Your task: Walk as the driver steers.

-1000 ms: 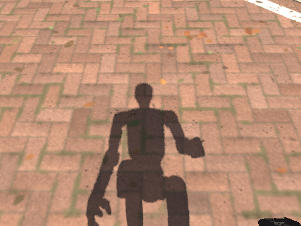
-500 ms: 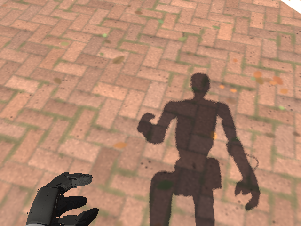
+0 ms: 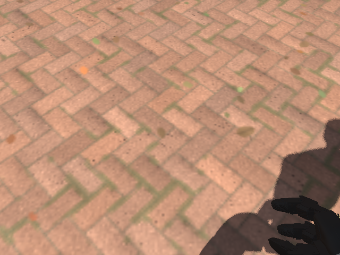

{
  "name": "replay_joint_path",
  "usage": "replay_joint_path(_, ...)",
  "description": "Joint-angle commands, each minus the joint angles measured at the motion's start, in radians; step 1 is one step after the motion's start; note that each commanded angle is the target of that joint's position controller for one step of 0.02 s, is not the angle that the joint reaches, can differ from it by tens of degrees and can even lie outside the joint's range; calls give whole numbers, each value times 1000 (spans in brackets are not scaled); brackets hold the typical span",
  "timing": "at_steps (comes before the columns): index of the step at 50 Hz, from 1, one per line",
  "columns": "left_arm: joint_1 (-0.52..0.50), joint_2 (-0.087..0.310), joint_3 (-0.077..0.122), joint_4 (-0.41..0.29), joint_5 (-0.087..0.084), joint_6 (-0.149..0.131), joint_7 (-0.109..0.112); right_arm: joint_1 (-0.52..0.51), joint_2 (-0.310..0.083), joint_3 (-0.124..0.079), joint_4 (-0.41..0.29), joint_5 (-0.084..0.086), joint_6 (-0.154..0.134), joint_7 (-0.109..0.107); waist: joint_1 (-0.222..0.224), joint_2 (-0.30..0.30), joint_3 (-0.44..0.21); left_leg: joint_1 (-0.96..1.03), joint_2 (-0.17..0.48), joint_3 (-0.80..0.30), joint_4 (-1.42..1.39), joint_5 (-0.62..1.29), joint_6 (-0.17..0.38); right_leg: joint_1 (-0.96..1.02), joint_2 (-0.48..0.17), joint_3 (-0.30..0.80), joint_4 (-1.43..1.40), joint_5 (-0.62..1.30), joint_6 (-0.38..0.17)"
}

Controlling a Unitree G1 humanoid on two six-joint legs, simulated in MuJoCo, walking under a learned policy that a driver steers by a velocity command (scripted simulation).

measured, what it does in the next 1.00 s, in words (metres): walks ahead: right foot, then left foot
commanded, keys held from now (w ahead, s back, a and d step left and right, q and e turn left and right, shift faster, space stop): w+e+shift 0.36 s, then w+shift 0.40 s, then w+q+shift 0.24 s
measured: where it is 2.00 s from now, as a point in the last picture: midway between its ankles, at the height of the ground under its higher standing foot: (211, 25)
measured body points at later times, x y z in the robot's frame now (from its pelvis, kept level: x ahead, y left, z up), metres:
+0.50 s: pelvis +0.46 -0.03 -0.01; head +0.48 -0.03 +0.44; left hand +0.66 +0.19 -0.13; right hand +0.41 -0.29 -0.14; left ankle +0.24 +0.11 -0.57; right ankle +0.55 -0.07 -0.71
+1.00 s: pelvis +0.94 -0.09 +0.01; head +0.97 -0.10 +0.46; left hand +1.05 +0.17 -0.11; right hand +0.97 -0.39 -0.11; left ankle +1.03 -0.06 -0.71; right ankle +0.71 -0.14 -0.58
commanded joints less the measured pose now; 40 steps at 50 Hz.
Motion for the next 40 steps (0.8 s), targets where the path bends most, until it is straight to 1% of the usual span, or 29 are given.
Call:
replay_joint_path(1, 13, 64, 11, -167, -31, -15, -3, 523, -320, -115, 100, -10, 11, -49, -185, 265, -452, 1042, 438, -840, -230, -595, 107, -816, 89, 155, 993, -40, -96)
replay_joint_path(2, -124, 156, 29, -182, -26, -17, 7, 481, -261, -117, 103, 6, 11, -49, -220, 105, -326, 943, 394, -804, -313, -546, 83, -934, 41, 218, 1023, 57, -120)
replay_joint_path(3, -187, 140, 26, -192, -30, -19, 3, 426, -199, -103, 120, 11, -1, -50, -179, 43, -149, 764, 366, -616, -321, -391, 72, -941, -1, 202, 953, 153, -119)
replay_joint_path(4, -192, 113, 18, -177, -24, -13, -2, 392, -153, -96, 134, 9, -15, -44, -135, -16, -62, 606, 328, -503, -350, -248, 53, -883, -37, 200, 885, 183, -112)
replay_joint_path(5, -180, 95, 17, -160, -12, 5, -12, 363, -122, -87, 142, 12, -26, -45, -93, -26, -26, 499, 277, -398, -381, -189, 15, -820, -60, 212, 839, 195, -107)
replay_joint_path(6, -134, 72, 12, -146, -3, 25, -26, 364, -106, -81, 152, 20, -36, -47, -61, 35, -25, 435, 273, -340, -416, -167, 5, -767, -73, 213, 812, 205, -95)
replay_joint_path(7, -147, 67, 15, -139, 0, 43, -33, 375, -76, -75, 169, 29, -48, -43, -52, 34, 0, 408, 255, -288, -443, -116, -17, -766, -85, 215, 793, 212, -91)
replay_joint_path(8, -183, 59, 17, -149, 1, 55, -39, 385, -73, -74, 186, 42, -58, -41, -46, 42, 34, 401, 246, -230, -469, -58, -34, -805, -87, 209, 776, 233, -86)
replay_joint_path(9, -229, 59, 20, -154, -2, 63, -42, 392, -67, -73, 197, 45, -64, -40, -52, 19, 58, 410, 218, -155, -490, 11, -65, -848, -83, 198, 765, 282, -85)
replay_joint_path(10, -291, 46, 15, -186, -5, 65, -46, 410, -76, -73, 204, 44, -70, -38, -60, 41, 80, 398, 214, -97, -505, 122, -79, -870, -81, 180, 710, 335, -84)
replay_joint_path(11, -346, 43, 11, -202, -11, 62, -47, 415, -61, -69, 215, 41, -73, -36, -64, 35, 104, 399, 178, -15, -509, 256, -99, -878, -64, 147, 654, 391, -87)
replay_joint_path(13, -427, 38, 3, -225, -18, 53, -53, 431, -56, -63, 227, 38, -78, -38, -75, 27, 104, 417, 136, 92, -504, 435, -125, -853, -27, 70, 537, 502, -101)
replay_joint_path(15, -502, 31, -8, -254, -16, 45, -67, 459, -77, -59, 242, 44, -79, -52, -82, 7, 112, 459, 139, 153, -507, 590, -151, -807, 4, -7, 379, 572, -125)
replay_joint_path(18, -493, 66, -7, -254, -9, 45, -76, 482, -150, -67, 248, 44, -74, -89, -48, 52, 48, 598, 179, 195, -378, 1071, -189, -652, 107, -99, 235, 590, -168)
replay_joint_path(19, -425, 90, -1, -233, -3, 49, -73, 479, -176, -72, 248, 41, -64, -105, -8, 80, 6, 622, 207, 184, -285, 1214, -191, -560, 143, -96, 220, 539, -180)
replay_joint_path(20, -291, 126, 13, -194, 3, 52, -66, 453, -202, -78, 243, 34, -48, -117, 65, 98, -55, 614, 231, 168, -124, 1310, -186, -416, 177, -79, 219, 472, -198)
replay_joint_path(21, -81, 170, 36, -128, 7, 55, -53, 396, -222, -84, 228, 20, -31, -119, 165, 106, -131, 556, 248, 145, 121, 1316, -172, -223, 181, -24, 221, 404, -234)
replay_joint_path(22, 122, 212, 65, -70, 2, 55, -32, 315, -244, -96, 217, 20, -15, -112, 280, 54, -167, 427, 184, 154, 546, 1028, -147, -44, 126, 80, 108, 355, -299)
replay_joint_path(23, 82, 258, 88, -48, -20, 66, -13, 302, -102, -66, 203, 4, -32, -87, 174, -237, -140, 86, -31, 114, 978, -270, -128, 134, 19, 225, 174, 440, -298)
replay_joint_path(24, -47, 340, 97, -100, 10, 64, -7, 506, -35, -36, 124, 48, -49, -71, -17, -295, -338, -204, -26, -107, 1177, -401, -139, 327, -218, 747, 39, 253, -510)
replay_joint_path(25, -96, 248, 93, -136, 2, 64, -1, 389, -100, -33, 117, 34, -68, -66, 51, -79, -267, -295, 14, -152, 1106, -288, -110, 234, -236, 876, -193, -41, -494)
replay_joint_path(26, -137, 177, 76, -117, 3, 61, 6, 352, -120, -38, 111, 37, -72, -59, -15, 38, -58, -288, 74, -143, 980, -204, -100, 1, -231, 790, -270, -114, -431)
replay_joint_path(27, -180, 135, 64, -110, 7, 50, 5, 316, -106, -36, 107, 22, -62, -57, -62, 97, 20, -225, 116, -139, 884, -187, -105, -169, -193, 706, -281, -48, -383)
replay_joint_path(29, -203, 106, 45, -100, 0, 14, 12, 343, -61, -21, 121, -1, -12, -40, -129, 101, 72, -82, 164, -141, 771, -182, -128, -417, -108, 547, -327, 2, -337)
replay_joint_path(31, -190, 126, 48, -87, -12, -21, 3, 266, -42, -14, 87, -1, 14, -28, -129, 59, 114, -80, 203, -110, 618, -128, -151, -509, -59, 442, -385, 68, -323)
replay_joint_path(33, -154, 137, 54, -84, -19, -38, -6, 145, -46, -10, 45, 11, 10, -22, -86, 31, 143, -111, 217, -69, 404, 26, -153, -483, -17, 342, -426, 223, -302)
replay_joint_path(35, -118, 131, 53, -80, -31, -47, -13, 50, -31, -2, 21, 22, 0, -12, -41, 16, 135, -50, 191, -25, 182, 202, -137, -435, 20, 255, -431, 399, -256)
replay_joint_path(37, -72, 143, 54, -66, -39, -55, -13, -12, -19, 2, 8, 33, -6, -2, -4, 0, 115, 16, 146, 20, 40, 327, -113, -339, 1, 228, -459, 579, -226)
replay_joint_path(40, -65, 177, 56, -49, -20, -55, -5, -21, -53, -12, 11, 36, -10, -9, -4, -60, 72, 23, 86, 54, -79, 314, -64, -85, -43, 154, -410, 903, -185)
Velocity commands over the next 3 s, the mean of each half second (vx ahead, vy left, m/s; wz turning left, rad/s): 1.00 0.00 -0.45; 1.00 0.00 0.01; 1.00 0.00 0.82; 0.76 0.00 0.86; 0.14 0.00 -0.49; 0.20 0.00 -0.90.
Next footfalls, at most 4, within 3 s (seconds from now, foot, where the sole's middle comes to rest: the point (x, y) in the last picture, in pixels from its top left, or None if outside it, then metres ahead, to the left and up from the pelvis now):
0.44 right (211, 219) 0.59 -0.08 -0.75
0.90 left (208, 123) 1.07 -0.07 -0.75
1.34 right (252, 71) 1.47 -0.31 -0.75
1.78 left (199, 30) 1.82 -0.01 -0.75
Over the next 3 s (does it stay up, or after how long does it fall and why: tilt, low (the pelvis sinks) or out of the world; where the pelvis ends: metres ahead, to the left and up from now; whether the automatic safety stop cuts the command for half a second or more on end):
stays up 2.03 0.11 0.04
